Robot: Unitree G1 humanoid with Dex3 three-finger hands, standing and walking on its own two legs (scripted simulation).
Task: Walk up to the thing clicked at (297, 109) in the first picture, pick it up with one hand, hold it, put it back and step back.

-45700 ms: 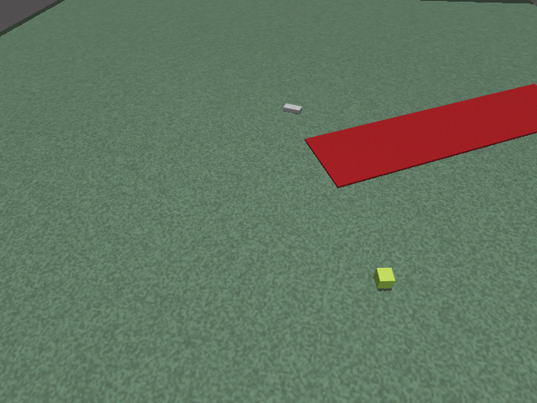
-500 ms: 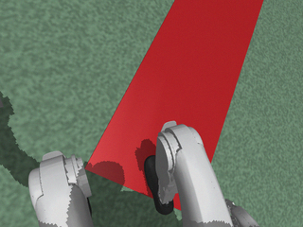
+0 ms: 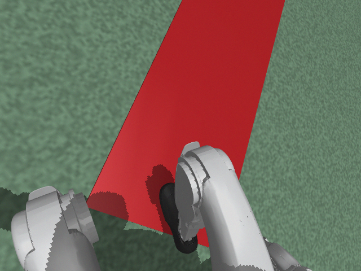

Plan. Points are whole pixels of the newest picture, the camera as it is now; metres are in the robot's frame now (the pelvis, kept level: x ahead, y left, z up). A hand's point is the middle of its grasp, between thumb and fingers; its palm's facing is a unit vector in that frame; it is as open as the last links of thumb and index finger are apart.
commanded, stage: rest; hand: left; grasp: from above
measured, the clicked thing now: out of the picture +0.44 +0.37 -0.28
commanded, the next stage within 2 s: open in 0.60 s
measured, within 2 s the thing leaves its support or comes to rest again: rests again in 0.24 s
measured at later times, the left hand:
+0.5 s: hand out of the picture +0.43 +0.36 -0.25, palm faces -0.44 -0.17 -0.88, open 8.1 cm
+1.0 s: hand out of the picture +0.43 +0.37 -0.25, palm faces -0.43 -0.17 -0.89, open 9.6 cm
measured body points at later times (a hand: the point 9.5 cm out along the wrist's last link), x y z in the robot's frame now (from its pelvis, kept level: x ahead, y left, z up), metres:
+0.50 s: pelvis +0.00 +0.00 +0.00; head +0.27 +0.15 +0.32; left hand +0.45 +0.37 -0.20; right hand +0.06 -0.25 -0.05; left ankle +0.06 +0.12 -0.27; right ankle +0.12 -0.14 -0.26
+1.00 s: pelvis -0.01 +0.00 -0.01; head +0.27 +0.15 +0.32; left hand +0.45 +0.37 -0.20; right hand +0.06 -0.25 -0.05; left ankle +0.06 +0.12 -0.27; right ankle +0.12 -0.14 -0.26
